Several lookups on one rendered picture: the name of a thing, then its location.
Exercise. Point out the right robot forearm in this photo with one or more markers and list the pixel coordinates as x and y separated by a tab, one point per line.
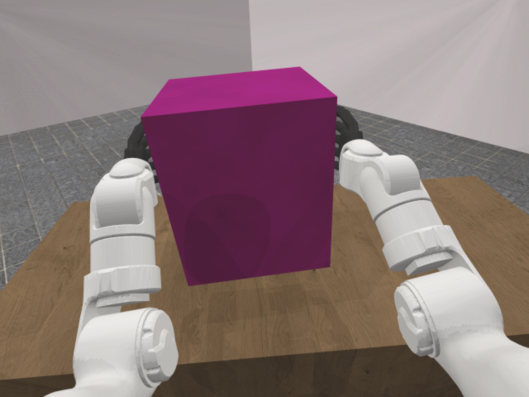
414	237

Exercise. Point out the robot right hand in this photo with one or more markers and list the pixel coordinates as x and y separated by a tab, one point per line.
348	130

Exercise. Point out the left robot forearm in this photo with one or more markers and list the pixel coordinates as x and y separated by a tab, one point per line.
122	233

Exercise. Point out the pedestal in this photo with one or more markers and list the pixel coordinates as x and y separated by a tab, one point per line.
328	332

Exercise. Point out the robot left hand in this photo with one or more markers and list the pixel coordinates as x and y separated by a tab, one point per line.
136	147

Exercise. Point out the carton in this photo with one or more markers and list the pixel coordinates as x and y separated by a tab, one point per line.
245	163

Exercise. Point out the robot right upper arm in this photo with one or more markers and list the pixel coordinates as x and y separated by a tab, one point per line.
451	317

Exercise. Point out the robot left upper arm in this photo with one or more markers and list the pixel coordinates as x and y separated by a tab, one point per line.
125	354

